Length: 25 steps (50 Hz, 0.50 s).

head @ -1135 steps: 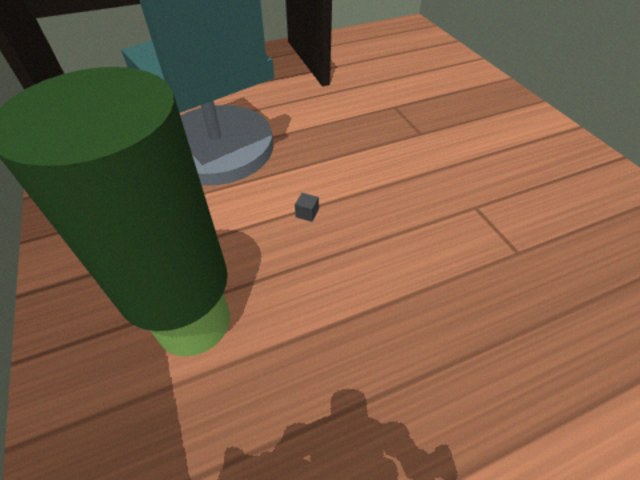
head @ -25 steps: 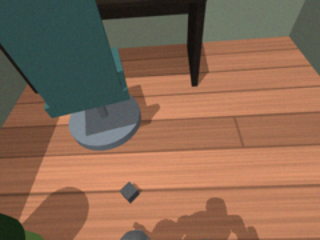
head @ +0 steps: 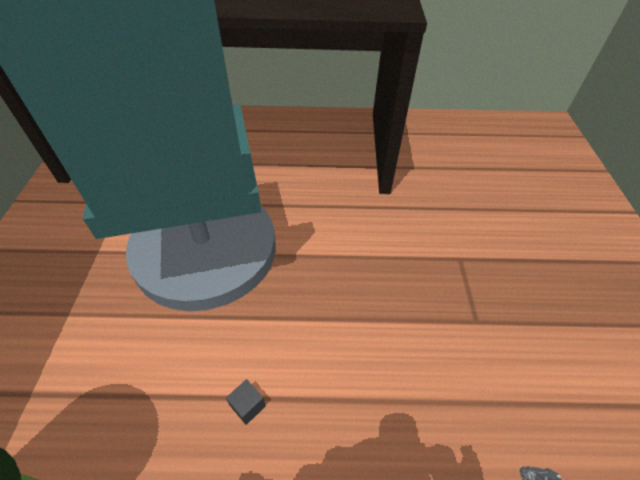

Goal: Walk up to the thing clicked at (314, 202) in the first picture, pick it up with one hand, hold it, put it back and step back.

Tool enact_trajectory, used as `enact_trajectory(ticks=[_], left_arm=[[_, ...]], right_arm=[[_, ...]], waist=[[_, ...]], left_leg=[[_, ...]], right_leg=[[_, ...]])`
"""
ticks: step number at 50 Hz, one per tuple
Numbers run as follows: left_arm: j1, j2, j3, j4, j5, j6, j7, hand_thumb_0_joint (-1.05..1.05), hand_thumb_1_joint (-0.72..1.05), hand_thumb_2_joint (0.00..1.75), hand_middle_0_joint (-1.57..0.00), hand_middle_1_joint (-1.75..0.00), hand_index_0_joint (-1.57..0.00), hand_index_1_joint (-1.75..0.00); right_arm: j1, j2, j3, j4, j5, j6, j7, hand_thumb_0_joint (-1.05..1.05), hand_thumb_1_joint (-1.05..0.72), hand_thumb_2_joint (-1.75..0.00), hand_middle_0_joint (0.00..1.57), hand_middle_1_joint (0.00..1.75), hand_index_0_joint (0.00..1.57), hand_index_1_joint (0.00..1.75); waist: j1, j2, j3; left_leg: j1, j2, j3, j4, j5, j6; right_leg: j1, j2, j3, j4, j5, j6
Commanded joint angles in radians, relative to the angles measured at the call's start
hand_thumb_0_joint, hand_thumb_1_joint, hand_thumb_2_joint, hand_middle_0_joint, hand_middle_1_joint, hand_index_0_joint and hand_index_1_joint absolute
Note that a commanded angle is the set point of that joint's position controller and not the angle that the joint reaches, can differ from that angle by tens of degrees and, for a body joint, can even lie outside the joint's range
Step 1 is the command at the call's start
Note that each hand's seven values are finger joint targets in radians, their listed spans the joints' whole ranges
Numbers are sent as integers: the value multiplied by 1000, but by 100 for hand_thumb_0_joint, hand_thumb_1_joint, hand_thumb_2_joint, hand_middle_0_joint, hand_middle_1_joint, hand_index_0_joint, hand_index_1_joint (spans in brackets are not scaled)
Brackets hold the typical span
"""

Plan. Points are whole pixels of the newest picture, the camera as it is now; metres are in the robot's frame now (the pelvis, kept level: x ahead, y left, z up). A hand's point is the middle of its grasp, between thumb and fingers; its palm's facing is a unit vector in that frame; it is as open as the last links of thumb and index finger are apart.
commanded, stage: walk up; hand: left
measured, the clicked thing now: (246, 401) +0.44 +0.23 -0.74
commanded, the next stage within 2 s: stand in 1.02 s
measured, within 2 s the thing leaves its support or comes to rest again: neither
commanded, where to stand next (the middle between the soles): +0.05 +0.00 m, yaw -1 degrees
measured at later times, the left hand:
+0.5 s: hand out of the picture +0.10 +0.24 -0.15, palm faces -0.03 -0.95 -0.32, open 7.4 cm
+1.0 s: hand out of the picture +0.09 +0.25 -0.15, palm faces -0.02 -0.94 -0.33, open 7.4 cm
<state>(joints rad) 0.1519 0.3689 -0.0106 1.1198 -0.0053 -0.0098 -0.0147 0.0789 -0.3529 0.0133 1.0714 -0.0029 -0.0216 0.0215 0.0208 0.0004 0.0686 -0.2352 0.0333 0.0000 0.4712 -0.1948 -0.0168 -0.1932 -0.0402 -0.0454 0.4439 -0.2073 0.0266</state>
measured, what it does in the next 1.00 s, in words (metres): stands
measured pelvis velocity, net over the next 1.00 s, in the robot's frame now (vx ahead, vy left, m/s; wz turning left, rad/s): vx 0.02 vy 0.00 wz -0.01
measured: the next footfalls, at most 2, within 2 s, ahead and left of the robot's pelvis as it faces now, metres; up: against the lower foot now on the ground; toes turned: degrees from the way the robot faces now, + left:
none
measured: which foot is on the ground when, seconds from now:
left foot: down 0.00-1.00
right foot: down 0.00-1.00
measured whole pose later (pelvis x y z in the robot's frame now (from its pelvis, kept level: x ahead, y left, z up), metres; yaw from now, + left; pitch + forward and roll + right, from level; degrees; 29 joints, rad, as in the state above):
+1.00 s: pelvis +0.02 +0.00 +0.01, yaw +0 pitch -2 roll +0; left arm 0.09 0.34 0.01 1.17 0.01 0.00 -0.01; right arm 0.08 -0.34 0.00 1.16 -0.01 -0.01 0.02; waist -0.01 0.01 0.05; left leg -0.15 0.03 0.01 0.33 -0.15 -0.02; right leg -0.12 -0.04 -0.04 0.32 -0.17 0.03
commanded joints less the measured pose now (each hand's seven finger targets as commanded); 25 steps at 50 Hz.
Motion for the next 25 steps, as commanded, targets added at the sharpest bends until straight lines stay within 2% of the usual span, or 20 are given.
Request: enact_trajectory(ticks=[1, 8, 13, 19, 25], left_arm=[[-70, 211, 45, -38, -2, -33, 15, 0, 90, 90, -20, -30, -20, -30], [-99, 201, 45, -11, 4, -31, 19, 0, 90, 90, -20, -30, -20, -30], [-119, 203, 52, -5, 8, -27, 19, 0, 90, 90, -20, -30, -20, -30], [-115, 197, 57, -6, 9, -24, 19, 0, 90, 90, -20, -30, -20, -30], [-129, 192, 60, -9, 12, -17, 18, 0, 90, 90, -20, -30, -20, -30]], right_arm=[[-48, -224, -53, -30, 14, -15, -21, 0, -90, -90, 20, 30, 20, 30], [-71, -208, -54, 7, 10, 0, -19, 0, -90, -90, 20, 30, 20, 30], [-80, -205, -51, 25, 5, 2, -16, 0, -90, -90, 20, 30, 20, 30], [-80, -207, -53, 37, 2, -5, -20, 0, -90, -90, 20, 30, 20, 30], [-72, -210, -52, 44, -3, -6, -22, 0, -90, -90, 20, 30, 20, 30]], waist=[[-18, -1, -144], [-22, -59, -108], [-19, -35, -87], [-15, 1, -112], [-16, 26, -88]], left_leg=[[121, 96, -90, -85, 179, 47], [148, 91, -81, -130, 141, 40], [121, 89, -84, -166, 98, 31], [123, 97, -77, -183, 135, 28], [73, 99, -91, -214, 59, 30]], right_leg=[[33, -102, 105, -111, 182, -46], [17, -108, 108, -177, 102, -36], [31, -107, 107, -195, 55, -32], [78, -101, 94, -185, 101, -36], [92, -92, 93, -190, 51, -36]])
